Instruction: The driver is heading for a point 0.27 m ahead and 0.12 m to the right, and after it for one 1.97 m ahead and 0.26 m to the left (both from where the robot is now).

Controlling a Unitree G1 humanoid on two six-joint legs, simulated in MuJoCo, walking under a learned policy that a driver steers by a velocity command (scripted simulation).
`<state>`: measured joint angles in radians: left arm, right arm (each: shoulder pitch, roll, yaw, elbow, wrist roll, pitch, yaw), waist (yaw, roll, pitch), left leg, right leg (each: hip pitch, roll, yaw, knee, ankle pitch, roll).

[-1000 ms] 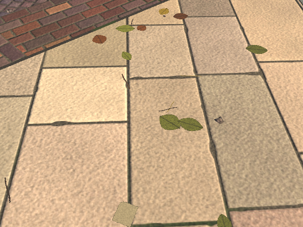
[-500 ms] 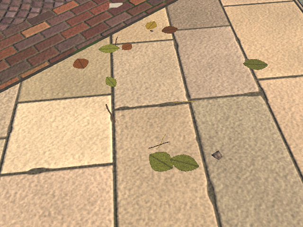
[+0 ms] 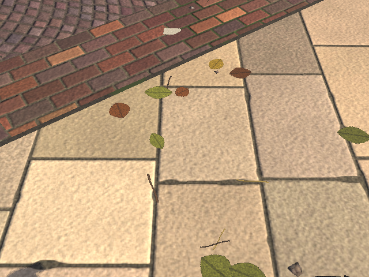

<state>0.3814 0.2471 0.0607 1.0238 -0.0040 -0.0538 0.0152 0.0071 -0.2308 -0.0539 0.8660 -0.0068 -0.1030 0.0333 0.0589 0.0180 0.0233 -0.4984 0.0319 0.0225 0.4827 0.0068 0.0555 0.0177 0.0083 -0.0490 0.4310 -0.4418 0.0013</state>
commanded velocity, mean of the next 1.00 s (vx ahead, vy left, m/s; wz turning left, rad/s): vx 0.07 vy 0.00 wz -0.15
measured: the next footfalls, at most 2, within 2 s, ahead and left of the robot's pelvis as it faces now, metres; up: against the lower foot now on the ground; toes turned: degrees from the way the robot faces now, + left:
right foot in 0.50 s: +0.12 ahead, -0.13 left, +0.00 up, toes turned -18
left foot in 1.04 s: +0.13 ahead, +0.09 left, +0.00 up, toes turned -3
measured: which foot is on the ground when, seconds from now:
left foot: down 0.00-0.50, up 0.52-1.00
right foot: down 0.00-0.00, up 0.02-0.48, down 0.50-1.00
